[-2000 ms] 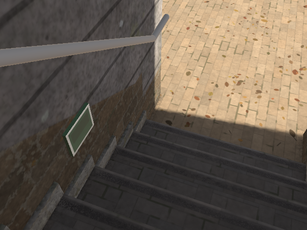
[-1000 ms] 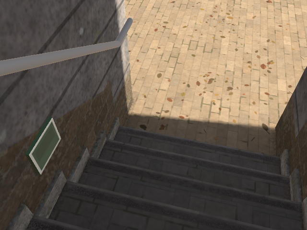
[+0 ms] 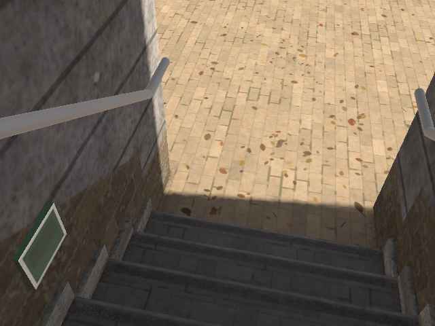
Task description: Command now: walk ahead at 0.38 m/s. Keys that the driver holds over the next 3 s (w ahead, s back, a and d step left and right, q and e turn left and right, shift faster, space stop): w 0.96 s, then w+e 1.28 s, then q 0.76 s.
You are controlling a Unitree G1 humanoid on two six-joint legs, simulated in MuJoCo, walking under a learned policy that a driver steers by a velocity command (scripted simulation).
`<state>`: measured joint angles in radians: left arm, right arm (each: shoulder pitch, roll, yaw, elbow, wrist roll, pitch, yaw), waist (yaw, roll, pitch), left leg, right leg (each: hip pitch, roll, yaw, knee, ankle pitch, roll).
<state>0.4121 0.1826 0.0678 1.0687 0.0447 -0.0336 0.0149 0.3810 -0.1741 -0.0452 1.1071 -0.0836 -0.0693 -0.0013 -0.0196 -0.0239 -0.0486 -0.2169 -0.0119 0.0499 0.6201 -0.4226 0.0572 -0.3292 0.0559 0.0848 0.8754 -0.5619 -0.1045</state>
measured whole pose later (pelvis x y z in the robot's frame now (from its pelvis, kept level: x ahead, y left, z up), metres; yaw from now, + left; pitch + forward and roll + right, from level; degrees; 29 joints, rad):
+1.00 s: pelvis +0.54 -0.01 -0.35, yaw +1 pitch +1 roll +1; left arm 0.43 0.21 -0.01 1.02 0.06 -0.09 -0.04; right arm 0.29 -0.22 -0.02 1.02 -0.12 -0.08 0.07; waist 0.03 -0.05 0.01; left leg -0.33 -0.04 0.10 0.60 -0.29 0.08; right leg -0.61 -0.05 0.06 1.70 -0.44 -0.10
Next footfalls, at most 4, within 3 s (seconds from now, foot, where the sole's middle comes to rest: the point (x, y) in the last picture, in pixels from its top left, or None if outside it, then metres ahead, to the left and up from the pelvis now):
0.34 right None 0.27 -0.15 -0.93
0.86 left None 0.59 0.07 -1.11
1.38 right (254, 306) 0.87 -0.17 -1.28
1.78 left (217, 268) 1.16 -0.02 -1.46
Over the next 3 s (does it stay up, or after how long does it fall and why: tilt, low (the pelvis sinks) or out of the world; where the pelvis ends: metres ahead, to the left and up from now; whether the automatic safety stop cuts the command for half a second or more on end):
stays up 1.47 -0.26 -0.90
